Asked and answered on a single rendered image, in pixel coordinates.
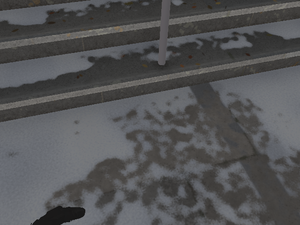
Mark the left robot hand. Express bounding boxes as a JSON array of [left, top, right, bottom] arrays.
[[31, 205, 85, 225]]

